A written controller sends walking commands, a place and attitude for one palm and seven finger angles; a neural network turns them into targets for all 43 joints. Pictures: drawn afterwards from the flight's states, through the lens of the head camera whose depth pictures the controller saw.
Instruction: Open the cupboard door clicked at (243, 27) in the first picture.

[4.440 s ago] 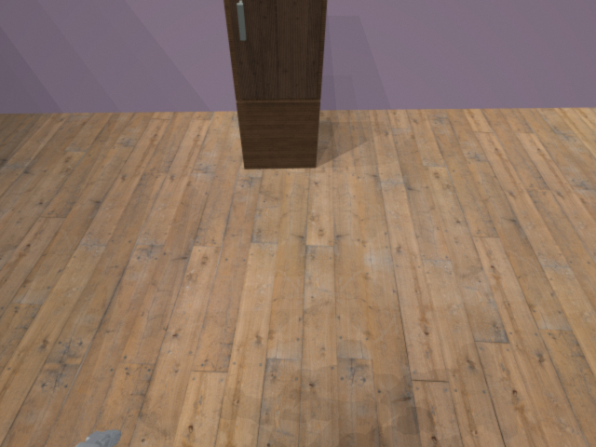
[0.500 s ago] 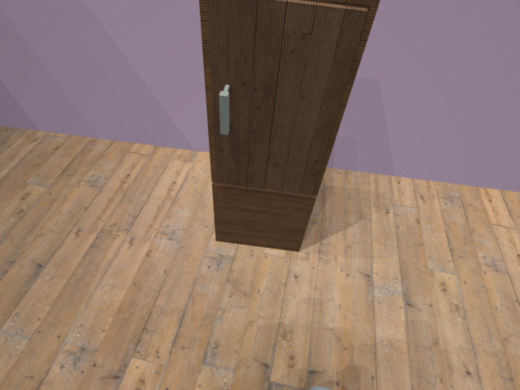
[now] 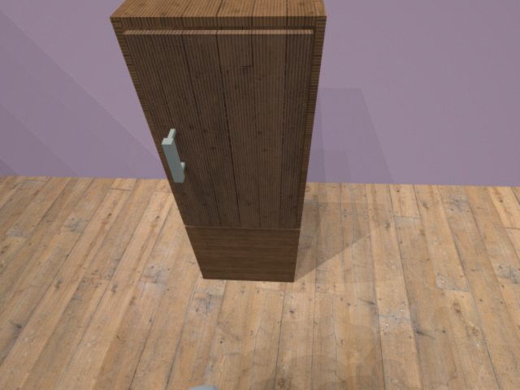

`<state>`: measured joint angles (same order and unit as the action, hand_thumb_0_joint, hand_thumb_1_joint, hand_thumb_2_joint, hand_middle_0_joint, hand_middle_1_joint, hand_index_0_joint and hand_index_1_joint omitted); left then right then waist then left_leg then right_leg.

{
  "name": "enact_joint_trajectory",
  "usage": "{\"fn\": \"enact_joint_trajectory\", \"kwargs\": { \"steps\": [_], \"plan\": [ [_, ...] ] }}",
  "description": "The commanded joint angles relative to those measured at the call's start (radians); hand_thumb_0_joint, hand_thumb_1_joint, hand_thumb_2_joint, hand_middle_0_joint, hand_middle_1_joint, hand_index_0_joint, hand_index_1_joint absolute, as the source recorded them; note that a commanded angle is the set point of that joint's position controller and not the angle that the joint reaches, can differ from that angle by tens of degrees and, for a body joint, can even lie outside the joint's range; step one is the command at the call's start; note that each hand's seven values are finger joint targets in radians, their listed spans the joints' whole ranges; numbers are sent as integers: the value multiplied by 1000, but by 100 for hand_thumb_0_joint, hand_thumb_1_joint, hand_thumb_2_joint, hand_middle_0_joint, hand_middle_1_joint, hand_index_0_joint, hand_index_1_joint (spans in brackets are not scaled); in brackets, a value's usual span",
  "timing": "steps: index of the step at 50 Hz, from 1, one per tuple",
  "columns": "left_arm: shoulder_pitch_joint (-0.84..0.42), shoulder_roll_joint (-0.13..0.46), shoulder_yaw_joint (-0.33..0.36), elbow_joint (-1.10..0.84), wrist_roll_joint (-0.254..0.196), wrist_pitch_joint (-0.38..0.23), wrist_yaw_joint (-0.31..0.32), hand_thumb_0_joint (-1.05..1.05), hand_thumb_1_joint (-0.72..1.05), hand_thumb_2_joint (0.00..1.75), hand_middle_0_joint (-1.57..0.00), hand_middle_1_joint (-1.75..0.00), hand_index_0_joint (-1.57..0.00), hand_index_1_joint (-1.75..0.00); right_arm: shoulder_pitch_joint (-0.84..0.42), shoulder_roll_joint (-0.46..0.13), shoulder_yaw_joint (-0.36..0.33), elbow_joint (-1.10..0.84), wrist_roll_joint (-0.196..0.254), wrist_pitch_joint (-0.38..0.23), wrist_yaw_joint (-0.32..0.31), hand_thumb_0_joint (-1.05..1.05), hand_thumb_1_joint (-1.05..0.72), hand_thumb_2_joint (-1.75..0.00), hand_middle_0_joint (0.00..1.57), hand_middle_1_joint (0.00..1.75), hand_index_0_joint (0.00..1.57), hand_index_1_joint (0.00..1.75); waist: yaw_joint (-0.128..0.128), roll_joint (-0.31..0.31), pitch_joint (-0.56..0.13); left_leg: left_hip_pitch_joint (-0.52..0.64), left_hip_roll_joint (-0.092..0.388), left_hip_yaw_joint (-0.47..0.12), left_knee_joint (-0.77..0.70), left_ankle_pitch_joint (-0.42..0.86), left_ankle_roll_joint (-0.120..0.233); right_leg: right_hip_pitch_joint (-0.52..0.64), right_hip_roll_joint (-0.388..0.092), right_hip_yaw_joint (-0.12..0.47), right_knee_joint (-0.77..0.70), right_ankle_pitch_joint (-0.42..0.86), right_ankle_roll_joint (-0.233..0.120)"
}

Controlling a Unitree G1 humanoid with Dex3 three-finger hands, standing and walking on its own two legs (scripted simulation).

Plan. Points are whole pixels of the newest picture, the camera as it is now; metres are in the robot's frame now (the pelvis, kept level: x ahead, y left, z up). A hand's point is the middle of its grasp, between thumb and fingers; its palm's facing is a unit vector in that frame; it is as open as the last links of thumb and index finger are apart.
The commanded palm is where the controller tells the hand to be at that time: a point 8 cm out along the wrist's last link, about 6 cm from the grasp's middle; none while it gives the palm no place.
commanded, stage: come to a stop and stand still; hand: left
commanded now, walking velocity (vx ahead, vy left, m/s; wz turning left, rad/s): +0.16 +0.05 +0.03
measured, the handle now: (175, 155) +0.61 +0.22 -0.02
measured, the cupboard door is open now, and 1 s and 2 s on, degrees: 0 0 0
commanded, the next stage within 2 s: look again from close up in 1.64 s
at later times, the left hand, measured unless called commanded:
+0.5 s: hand out of the picture +0.07 +0.20 -0.18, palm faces +0.03 -0.97 -0.24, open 7.4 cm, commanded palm none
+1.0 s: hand out of the picture +0.05 +0.17 -0.16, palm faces +0.08 -0.96 -0.26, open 7.3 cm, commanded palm none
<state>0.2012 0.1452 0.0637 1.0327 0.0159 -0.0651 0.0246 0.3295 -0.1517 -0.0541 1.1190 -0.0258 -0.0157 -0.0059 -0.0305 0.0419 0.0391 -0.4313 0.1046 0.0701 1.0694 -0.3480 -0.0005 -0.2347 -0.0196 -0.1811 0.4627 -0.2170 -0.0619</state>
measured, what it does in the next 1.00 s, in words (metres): steps on the spot: left foot, then right foot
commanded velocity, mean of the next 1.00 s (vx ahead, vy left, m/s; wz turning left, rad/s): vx -0.05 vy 0.04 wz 0.00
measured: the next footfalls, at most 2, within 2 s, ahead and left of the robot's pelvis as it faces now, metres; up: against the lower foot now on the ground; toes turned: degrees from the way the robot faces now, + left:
left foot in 0.22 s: +0.16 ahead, +0.14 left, +0.00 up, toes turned +6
right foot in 0.58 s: +0.08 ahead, -0.09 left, +0.00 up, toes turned -1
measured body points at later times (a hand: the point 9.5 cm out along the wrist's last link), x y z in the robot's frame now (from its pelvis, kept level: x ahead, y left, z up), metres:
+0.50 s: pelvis +0.05 +0.01 +0.00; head +0.10 +0.00 +0.44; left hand +0.07 +0.25 -0.16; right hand +0.15 -0.21 -0.16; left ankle +0.12 +0.14 -0.74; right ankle +0.02 -0.10 -0.70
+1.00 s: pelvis +0.03 -0.02 +0.01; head +0.06 -0.04 +0.46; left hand +0.05 +0.22 -0.14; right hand +0.05 -0.27 -0.16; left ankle +0.00 +0.13 -0.72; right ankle +0.04 -0.11 -0.74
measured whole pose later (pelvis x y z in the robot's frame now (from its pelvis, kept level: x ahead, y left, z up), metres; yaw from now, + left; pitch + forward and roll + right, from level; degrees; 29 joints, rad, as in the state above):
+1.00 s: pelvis +0.03 -0.02 +0.01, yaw +1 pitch +0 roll +2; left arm 0.24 0.17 0.04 1.05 0.02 0.01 0.03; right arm 0.25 -0.21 -0.05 1.08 -0.01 0.04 -0.02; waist 0.02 0.00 0.06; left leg -0.23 0.02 0.04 0.60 -0.37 -0.04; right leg -0.22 -0.04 -0.09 0.44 -0.23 -0.04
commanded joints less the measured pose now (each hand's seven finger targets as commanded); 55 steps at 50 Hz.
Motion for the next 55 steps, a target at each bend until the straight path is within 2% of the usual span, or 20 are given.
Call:
{"fn": "enact_joint_trajectory", "kwargs": {
  "steps": [1, 4, 6, 9, 11, 13, 18, 23, 27, 28, 29, 30, 32, 34, 36, 44, 47, 50, 53, 55],
  "plan": [
    [107, 119, 2, -2, 9, -7, -5, 0, 90, 90, -20, -30, -20, -30, 41, 1, 7, -51, 4, 0, 8, 0, -90, -90, 20, 30, 20, 30, 15, -113, 2, -16, 14, 0, -170, 49, -23, 4, -270, 189, -265, 233, -111],
    [112, 140, 2, 9, 8, -3, -10, 0, 90, 90, -20, -30, -20, -30, -18, -18, 9, -82, 5, -4, 13, 0, -90, -90, 20, 30, 20, 30, 27, -150, 14, -11, -1, 10, -294, 70, -20, 43, -265, 185, -264, 200, -113],
    [106, 130, -6, 16, 7, 7, -5, 0, 90, 90, -20, -30, -20, -30, -59, -22, 20, -87, 9, -7, 5, 0, -90, -90, 20, 30, 20, 30, 34, -160, 16, 55, -16, 4, -402, 83, -28, 52, -248, 165, -216, 345, -96],
    [90, 120, -17, 31, -2, 29, 7, 0, 90, 90, -20, -30, -20, -30, -24, -47, 30, -60, 12, -9, -6, 0, -90, -90, 20, 30, 20, 30, 11, -112, -27, 270, -24, -7, -639, 351, -31, 27, -175, 112, -78, 371, -20],
    [157, 83, -28, 37, -7, 45, 18, 0, 90, 90, -20, -30, -20, -30, -23, -134, 18, -62, 12, -14, -17, 0, -90, -90, 20, 30, 20, 30, 35, 45, -72, 367, 114, -95, -626, 775, 28, -3, -106, 94, -16, 132, 48],
    [181, 79, -34, 41, -7, 67, 23, 0, 90, 90, -20, -30, -20, -30, -73, -158, 13, -70, 21, -4, -31, 0, -90, -90, 20, 30, 20, 30, 50, 178, -24, 317, 174, -145, -672, 864, 83, -8, -68, 79, 16, -68, 80],
    [152, 116, -16, 11, -5, 95, 13, 0, 90, 90, -20, -30, -20, -30, -102, -195, -19, -97, 14, 21, -53, 0, -90, -90, 20, 30, 20, 30, 24, 145, -95, 416, 247, -198, -693, 998, 193, -140, -41, 149, 364, -337, 79],
    [132, 84, 1, -35, -2, 101, 9, 0, 90, 90, -20, -30, -20, -30, -159, -199, -41, -138, 5, 34, -46, 0, -90, -90, 20, 30, 20, 30, 28, 83, -164, 369, 236, -158, -673, 780, 194, -149, -31, 170, 434, -311, 84],
    [224, 78, -3, -16, 4, 88, 9, 0, 90, 90, -20, -30, -20, -30, -209, -169, -34, -151, 10, 37, -23, 0, -90, -90, 20, 30, 20, 30, 80, 33, -140, 137, 131, -102, -641, 266, 95, 103, -32, 131, 23, -29, 80],
    [206, 135, -3, -18, 15, 74, 13, 0, 90, 90, -20, -30, -20, -30, -183, -104, -23, -149, 20, 39, -13, 0, -90, -90, 20, 30, 20, 30, 68, -134, -100, 52, 22, -50, -550, 48, 31, 112, -125, 271, -148, -51, 56],
    [128, 202, -4, -42, 16, 69, 11, 0, 90, 90, -20, -30, -20, -30, -184, -54, -8, -164, 23, 47, -1, 0, -90, -90, 20, 30, 20, 30, 41, -303, -20, 39, -54, 0, -480, -92, -20, -38, -293, 444, -270, -225, -19],
    [81, 230, 0, -69, 11, 70, 10, 0, 90, 90, -20, -30, -20, -30, -213, -92, -11, -165, 16, 59, 3, 0, -90, -90, 20, 30, 20, 30, 65, -286, 18, 91, -46, -39, -375, -122, -17, -184, -331, 499, -351, -430, -67],
    [23, 211, -1, -70, 12, 66, 11, 0, 90, 90, -20, -30, -20, -30, -197, -102, -12, -137, 7, 64, 6, 0, -90, -90, 20, 30, 20, 30, 47, -239, 111, 48, -44, -86, -266, -55, -3, -221, -303, 511, -365, -435, -69],
    [4, 199, -1, -71, 10, 59, 8, 0, 90, 90, -20, -30, -20, -30, -120, -100, -8, -98, 5, 53, 9, 0, -90, -90, 20, 30, 20, 30, 25, -160, 92, 38, -46, -73, -244, -4, -9, -123, -262, 404, -300, -229, -62],
    [46, 196, 0, -62, 6, 52, 4, 0, 90, 90, -20, -30, -20, -30, -97, -104, -5, -89, 5, 45, 8, 0, -90, -90, 20, 30, 20, 30, 44, -133, 52, 18, -56, -67, -246, 9, -21, -10, -255, 361, -256, -57, -66],
    [146, 219, 20, -18, 8, 53, 21, 0, 90, 90, -20, -30, -20, -30, -111, -107, 3, -121, 18, 41, -13, 0, -90, -90, 20, 30, 20, 30, 97, -176, -70, 4, -66, -63, -352, -105, -46, 260, -322, 368, -114, 564, -139],
    [104, 220, 15, -12, 8, 59, 20, 0, 90, 90, -20, -30, -20, -30, -69, -96, 8, -107, 22, 41, -15, 0, -90, -90, 20, 30, 20, 30, 69, -198, -89, 109, -77, -47, -459, -55, -40, 194, -287, 335, -114, 486, -115],
    [42, 198, 6, -4, -1, 67, 16, 0, 90, 90, -20, -30, -20, -30, 2, -87, 13, -65, 18, 32, -18, 0, -90, -90, 20, 30, 20, 30, 24, -191, -59, 312, -72, -22, -679, 132, -26, 23, -218, 280, -106, 209, -40],
    [61, 119, -14, -5, -2, 76, 7, 0, 90, 90, -20, -30, -20, -30, -29, -166, 12, -72, 11, 19, -21, 0, -90, -90, 20, 30, 20, 30, 49, -3, -20, 266, 99, -169, -740, 204, 44, -31, -78, 170, -59, -41, 47],
    [49, 109, -21, 18, -2, 79, 4, 0, 90, 90, -20, -30, -20, -30, -77, -148, 20, -63, 12, 14, -23, 0, -90, -90, 20, 30, 20, 30, 55, 58, 23, 179, 70, -154, -798, 109, 39, 24, -71, 146, -66, -4, 64]
  ]
}}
